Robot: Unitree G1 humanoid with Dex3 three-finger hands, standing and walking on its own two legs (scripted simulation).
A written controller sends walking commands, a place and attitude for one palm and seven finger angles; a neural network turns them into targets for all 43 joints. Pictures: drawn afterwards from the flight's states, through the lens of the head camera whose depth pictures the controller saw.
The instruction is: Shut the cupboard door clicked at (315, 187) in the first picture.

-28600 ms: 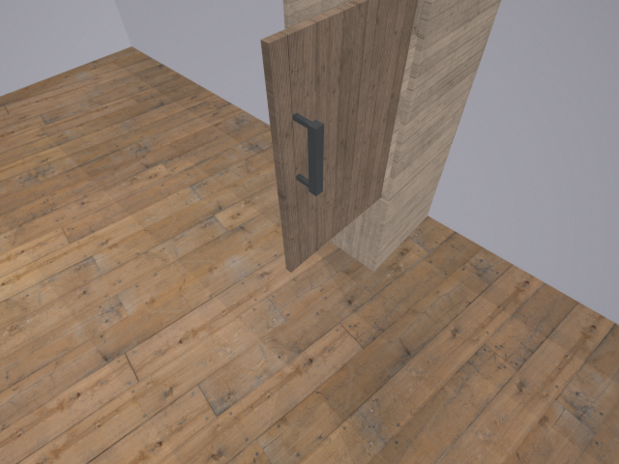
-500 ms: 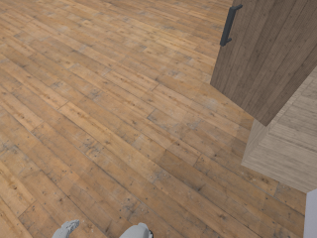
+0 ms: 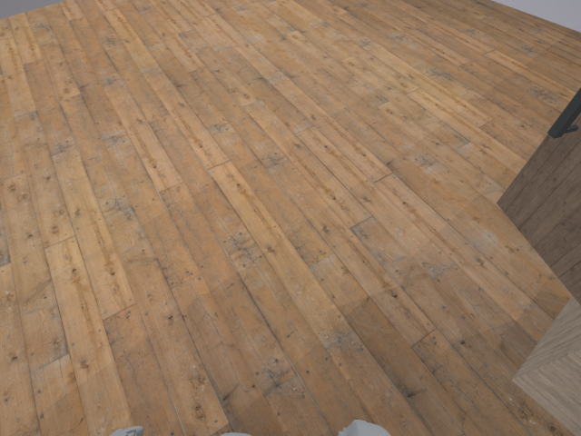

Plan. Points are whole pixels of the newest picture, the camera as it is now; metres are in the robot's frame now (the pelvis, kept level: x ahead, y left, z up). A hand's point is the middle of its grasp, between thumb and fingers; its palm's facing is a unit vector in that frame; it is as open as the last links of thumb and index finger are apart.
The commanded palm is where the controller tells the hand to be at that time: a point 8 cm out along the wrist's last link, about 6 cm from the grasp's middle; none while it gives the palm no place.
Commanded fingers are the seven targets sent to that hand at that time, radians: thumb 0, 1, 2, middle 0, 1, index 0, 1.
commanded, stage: walk to a spot facing it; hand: left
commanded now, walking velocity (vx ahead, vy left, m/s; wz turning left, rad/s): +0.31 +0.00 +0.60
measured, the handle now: out of the picture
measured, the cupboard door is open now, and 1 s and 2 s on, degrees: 65 65 65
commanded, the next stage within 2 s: turn to face it in 0.72 s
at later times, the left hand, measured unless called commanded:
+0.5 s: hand out of the picture +0.00 +0.14 -0.17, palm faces +0.45 -0.88 -0.17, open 7.4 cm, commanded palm none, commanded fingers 0.00 0.90 0.90 -0.20 -0.30 -0.20 -0.30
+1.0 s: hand (131, 311) +0.32 +0.31 -0.15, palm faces +0.40 -0.89 -0.21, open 7.4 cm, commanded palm none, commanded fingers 0.00 0.90 0.90 -0.20 -0.30 -0.20 -0.30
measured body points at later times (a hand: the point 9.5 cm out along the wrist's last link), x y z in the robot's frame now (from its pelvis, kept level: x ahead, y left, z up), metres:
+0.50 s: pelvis +0.12 +0.02 +0.00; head +0.17 +0.05 +0.44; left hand -0.02 +0.19 -0.15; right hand +0.34 -0.15 -0.14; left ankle +0.18 +0.15 -0.71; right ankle +0.05 -0.12 -0.73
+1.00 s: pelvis +0.29 +0.10 +0.00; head +0.32 +0.10 +0.45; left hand +0.30 +0.36 -0.13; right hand +0.35 -0.12 -0.16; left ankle +0.18 +0.15 -0.73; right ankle +0.41 +0.03 -0.73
